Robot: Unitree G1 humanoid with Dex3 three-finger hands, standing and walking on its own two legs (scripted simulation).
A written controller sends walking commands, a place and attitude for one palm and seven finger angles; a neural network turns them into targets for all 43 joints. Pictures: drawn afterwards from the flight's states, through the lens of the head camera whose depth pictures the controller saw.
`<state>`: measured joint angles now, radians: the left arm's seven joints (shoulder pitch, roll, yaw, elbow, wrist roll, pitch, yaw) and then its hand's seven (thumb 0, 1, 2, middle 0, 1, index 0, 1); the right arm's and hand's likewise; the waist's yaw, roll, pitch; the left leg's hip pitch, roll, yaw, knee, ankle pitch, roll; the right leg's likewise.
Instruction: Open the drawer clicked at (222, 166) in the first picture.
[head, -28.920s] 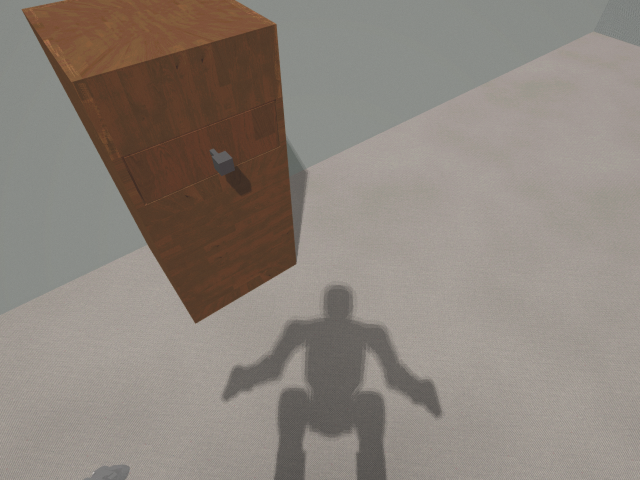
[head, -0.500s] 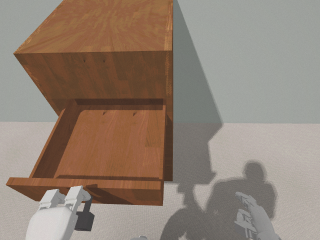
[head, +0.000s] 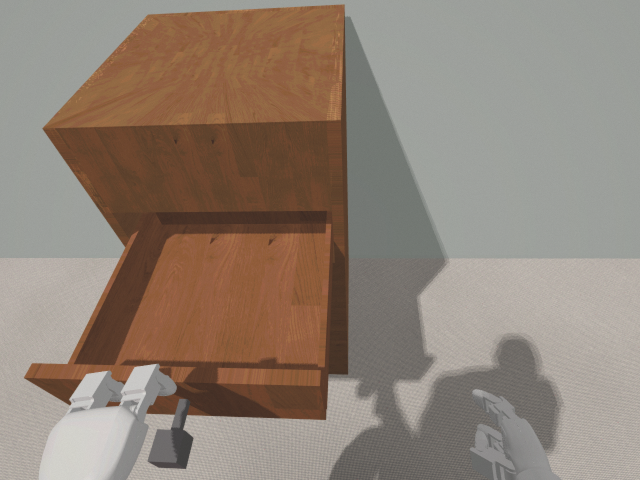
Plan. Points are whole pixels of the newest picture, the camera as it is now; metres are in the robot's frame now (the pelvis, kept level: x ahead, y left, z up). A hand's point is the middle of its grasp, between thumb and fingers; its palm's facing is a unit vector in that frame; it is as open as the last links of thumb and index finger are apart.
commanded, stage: lift the hand off the handle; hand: left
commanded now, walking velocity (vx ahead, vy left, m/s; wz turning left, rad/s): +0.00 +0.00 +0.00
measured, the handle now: (176, 432) +0.19 +0.23 -0.07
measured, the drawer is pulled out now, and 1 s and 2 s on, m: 0.30 0.30 0.30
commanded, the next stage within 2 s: draw the hand back to the body in 0.82 s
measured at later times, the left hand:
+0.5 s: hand (115, 433) +0.16 +0.23 +0.06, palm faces +0.01 -0.13 -0.99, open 13.8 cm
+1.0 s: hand (105, 431) +0.15 +0.23 +0.08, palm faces +0.00 -0.15 -0.99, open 13.8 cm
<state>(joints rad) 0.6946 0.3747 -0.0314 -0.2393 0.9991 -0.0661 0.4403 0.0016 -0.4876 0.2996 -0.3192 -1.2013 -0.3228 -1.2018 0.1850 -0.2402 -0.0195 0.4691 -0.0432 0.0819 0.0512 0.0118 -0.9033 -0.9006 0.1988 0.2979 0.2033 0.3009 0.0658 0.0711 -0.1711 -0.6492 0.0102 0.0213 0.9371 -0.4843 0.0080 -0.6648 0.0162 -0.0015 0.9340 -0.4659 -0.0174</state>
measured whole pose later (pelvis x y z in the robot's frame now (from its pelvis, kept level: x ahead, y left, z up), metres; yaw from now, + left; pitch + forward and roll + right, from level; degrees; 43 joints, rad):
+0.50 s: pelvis +0.01 +0.00 +0.02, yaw +0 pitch +9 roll +0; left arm 0.69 0.40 0.00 -0.32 0.95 -0.04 0.35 0.00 -0.49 0.30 -0.32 -1.20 -0.32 -1.20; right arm 0.18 -0.24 -0.02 0.48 -0.03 0.07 0.04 0.01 -0.90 -0.90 0.20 0.30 0.20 0.30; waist 0.08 0.08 -0.14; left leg -0.53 0.01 0.02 0.82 -0.44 0.01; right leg -0.54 0.02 0.00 0.82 -0.42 -0.02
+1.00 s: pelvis +0.01 +0.01 +0.02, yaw +0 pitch +7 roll +0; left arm 0.72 0.41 -0.01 -0.41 0.94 -0.02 0.29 0.00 -0.49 0.30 -0.32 -1.20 -0.32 -1.20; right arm 0.19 -0.24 -0.01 0.46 -0.02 0.08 0.05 0.01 -0.90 -0.90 0.20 0.30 0.20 0.30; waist 0.10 0.08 -0.13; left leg -0.46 0.01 0.03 0.76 -0.42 0.01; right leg -0.47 0.02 0.01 0.75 -0.40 -0.01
